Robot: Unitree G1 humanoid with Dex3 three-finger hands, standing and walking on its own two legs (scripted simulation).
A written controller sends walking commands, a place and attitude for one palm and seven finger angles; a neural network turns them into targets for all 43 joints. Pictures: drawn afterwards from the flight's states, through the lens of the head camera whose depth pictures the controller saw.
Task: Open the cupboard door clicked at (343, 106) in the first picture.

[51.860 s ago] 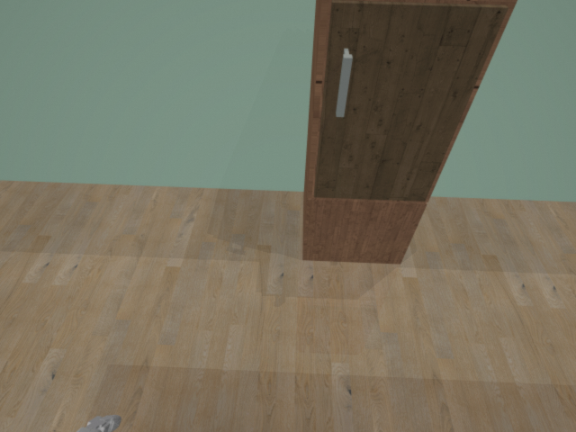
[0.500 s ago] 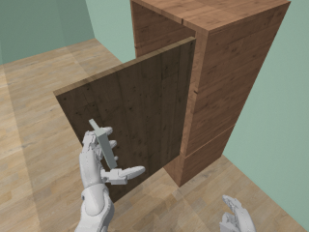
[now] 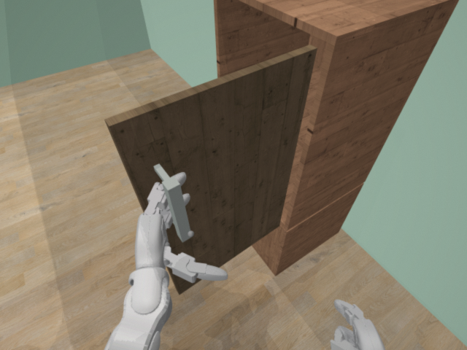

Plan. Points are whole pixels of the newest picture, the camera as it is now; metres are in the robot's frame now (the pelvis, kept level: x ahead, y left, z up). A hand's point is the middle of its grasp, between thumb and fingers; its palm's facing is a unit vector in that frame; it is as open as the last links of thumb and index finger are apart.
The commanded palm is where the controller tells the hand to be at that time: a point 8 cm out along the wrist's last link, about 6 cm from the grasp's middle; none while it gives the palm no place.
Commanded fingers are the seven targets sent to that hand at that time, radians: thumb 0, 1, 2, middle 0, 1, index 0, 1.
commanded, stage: slide the hand sideways off the handle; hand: left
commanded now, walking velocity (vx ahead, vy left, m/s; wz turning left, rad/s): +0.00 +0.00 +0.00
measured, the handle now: (172, 204) +0.33 +0.13 +0.09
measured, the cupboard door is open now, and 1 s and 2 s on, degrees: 93 95 95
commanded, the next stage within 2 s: draw the hand back to the body in 1.08 s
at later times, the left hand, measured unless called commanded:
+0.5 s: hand (182, 256) +0.24 +0.10 +0.09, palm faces -0.08 -1.00 -0.02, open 16.2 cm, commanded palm +0.21 +0.17 +0.09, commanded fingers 0.00 -0.50 0.30 -0.15 -0.30 -0.15 -0.30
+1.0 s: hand (135, 282) +0.20 +0.16 +0.08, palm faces -0.01 -1.00 -0.06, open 16.3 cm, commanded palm +0.16 +0.22 +0.09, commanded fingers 0.00 -0.50 0.30 -0.15 -0.30 -0.15 -0.30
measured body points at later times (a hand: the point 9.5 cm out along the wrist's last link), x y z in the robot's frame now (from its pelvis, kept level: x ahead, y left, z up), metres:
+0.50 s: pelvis +0.00 +0.00 +0.00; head +0.00 -0.02 +0.45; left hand +0.24 +0.16 +0.09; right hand +0.17 -0.22 -0.07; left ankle +0.04 +0.11 -0.71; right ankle -0.02 -0.10 -0.71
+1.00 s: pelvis +0.01 -0.02 -0.01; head +0.03 -0.03 +0.44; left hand +0.19 +0.21 +0.09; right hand +0.20 -0.25 -0.08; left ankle +0.04 +0.11 -0.71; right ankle -0.02 -0.10 -0.71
